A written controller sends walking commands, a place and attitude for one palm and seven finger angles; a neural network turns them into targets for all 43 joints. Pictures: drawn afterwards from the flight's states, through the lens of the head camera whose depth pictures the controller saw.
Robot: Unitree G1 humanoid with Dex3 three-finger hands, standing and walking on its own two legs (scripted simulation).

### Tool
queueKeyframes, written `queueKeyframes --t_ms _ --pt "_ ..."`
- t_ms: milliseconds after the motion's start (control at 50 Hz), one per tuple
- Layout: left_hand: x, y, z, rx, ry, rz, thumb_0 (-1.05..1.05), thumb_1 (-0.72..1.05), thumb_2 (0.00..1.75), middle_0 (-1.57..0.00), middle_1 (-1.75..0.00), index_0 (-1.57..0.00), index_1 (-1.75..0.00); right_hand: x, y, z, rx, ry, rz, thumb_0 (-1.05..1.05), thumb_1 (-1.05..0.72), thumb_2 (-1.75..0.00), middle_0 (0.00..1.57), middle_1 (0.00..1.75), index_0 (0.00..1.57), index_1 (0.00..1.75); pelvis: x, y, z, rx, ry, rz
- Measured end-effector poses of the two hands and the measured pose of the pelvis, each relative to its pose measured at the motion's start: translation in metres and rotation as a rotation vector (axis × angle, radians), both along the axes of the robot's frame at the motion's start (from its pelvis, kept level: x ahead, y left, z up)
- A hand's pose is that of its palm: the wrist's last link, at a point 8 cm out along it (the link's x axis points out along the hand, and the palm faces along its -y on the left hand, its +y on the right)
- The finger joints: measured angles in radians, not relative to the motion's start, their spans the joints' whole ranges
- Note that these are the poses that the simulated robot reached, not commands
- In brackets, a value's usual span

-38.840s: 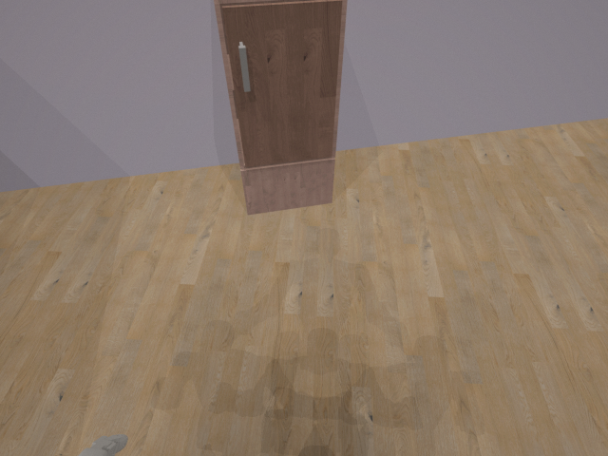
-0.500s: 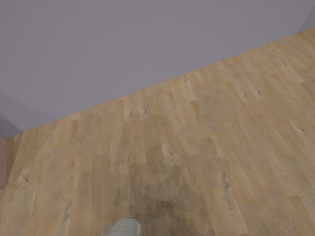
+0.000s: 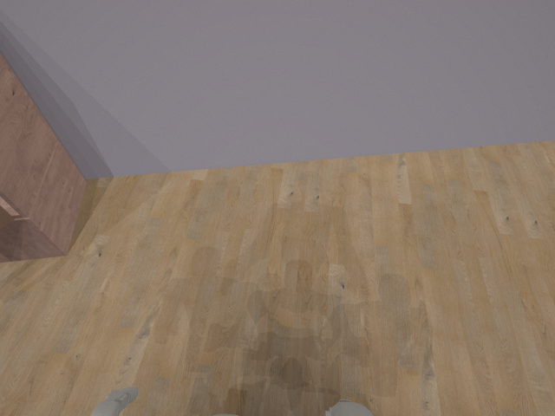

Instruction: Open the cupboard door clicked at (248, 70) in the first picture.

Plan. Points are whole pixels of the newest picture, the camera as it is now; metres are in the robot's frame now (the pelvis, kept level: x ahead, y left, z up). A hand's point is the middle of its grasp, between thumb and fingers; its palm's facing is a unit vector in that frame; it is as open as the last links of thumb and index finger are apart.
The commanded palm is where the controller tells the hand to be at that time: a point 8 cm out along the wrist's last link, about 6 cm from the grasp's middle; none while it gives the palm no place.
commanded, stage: turn to face it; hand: left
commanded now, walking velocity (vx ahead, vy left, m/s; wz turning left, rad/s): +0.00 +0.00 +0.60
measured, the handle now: out of the picture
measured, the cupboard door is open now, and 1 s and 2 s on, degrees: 46 46 46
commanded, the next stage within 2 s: take the last steps up to it in 1.36 s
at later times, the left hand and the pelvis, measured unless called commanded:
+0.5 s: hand out of the picture -0.02 +0.16 -0.17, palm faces +0.38 -0.89 -0.25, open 7.3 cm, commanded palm none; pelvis +0.01 -0.04 +0.00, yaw +21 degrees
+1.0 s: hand out of the picture +0.01 +0.18 -0.15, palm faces +0.57 -0.77 -0.30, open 7.4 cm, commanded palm none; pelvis +0.03 -0.06 -0.01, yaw +36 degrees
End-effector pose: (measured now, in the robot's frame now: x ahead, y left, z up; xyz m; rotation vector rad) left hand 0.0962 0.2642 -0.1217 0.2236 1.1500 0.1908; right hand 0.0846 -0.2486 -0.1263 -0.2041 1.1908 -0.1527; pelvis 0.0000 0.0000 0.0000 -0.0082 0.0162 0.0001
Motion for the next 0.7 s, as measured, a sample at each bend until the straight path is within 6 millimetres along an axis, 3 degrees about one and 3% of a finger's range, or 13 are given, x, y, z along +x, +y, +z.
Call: queueKeyframes --t_ms 120,220,340,440,580,640,700 --pt "0.000 -0.028 0.005 0.036 -0.054 0.033 0.01 0.91 0.90 -0.20 -0.30 -0.19 -0.30 -0.015 -0.026 -0.027 0.039 0.079 0.012 0.00 -0.90 -0.90 0.21 0.30 0.20 0.30 -0.002 -0.030 -0.011 0.022 0.021 0.075" --pt "-0.032 -0.052 0.012 0.035 -0.018 0.104 0.01 0.91 0.90 -0.20 -0.30 -0.20 -0.30 -0.007 -0.045 -0.028 0.043 0.130 0.056 0.00 -0.90 -0.90 0.21 0.30 0.20 0.30 0.000 -0.045 -0.003 0.041 -0.005 0.150" --pt "-0.072 -0.073 0.009 -0.010 0.040 0.213 0.01 0.91 0.90 -0.20 -0.30 -0.20 -0.30 0.023 -0.048 -0.017 0.033 0.136 0.143 0.00 -0.91 -0.90 0.20 0.30 0.20 0.30 0.006 -0.054 0.005 0.064 -0.012 0.242" --pt "-0.111 -0.070 -0.002 -0.027 0.071 0.325 0.01 0.92 0.90 -0.21 -0.30 -0.20 -0.30 0.067 -0.029 -0.012 0.012 0.102 0.263 0.00 -0.91 -0.90 0.20 0.30 0.20 0.30 0.007 -0.051 0.001 0.057 -0.014 0.320" --pt "-0.173 -0.047 -0.035 -0.063 0.149 0.470 0.01 0.91 0.90 -0.20 -0.30 -0.20 -0.30 0.135 0.029 -0.006 -0.018 -0.067 0.435 0.00 -0.91 -0.90 0.20 0.30 0.20 0.30 0.006 -0.029 -0.019 0.035 -0.011 0.415" --pt "-0.181 -0.037 -0.035 -0.058 0.169 0.507 0.01 0.91 0.90 -0.20 -0.30 -0.20 -0.30 0.143 0.045 0.004 -0.024 -0.104 0.480 0.00 -0.91 -0.90 0.20 0.30 0.20 0.30 0.004 -0.025 -0.016 0.029 -0.017 0.438" --pt "-0.174 -0.028 -0.025 -0.051 0.131 0.527 0.01 0.91 0.90 -0.20 -0.30 -0.19 -0.30 0.142 0.053 0.010 -0.030 -0.096 0.510 0.00 -0.90 -0.90 0.20 0.30 0.20 0.30 0.003 -0.023 -0.008 0.013 -0.013 0.468"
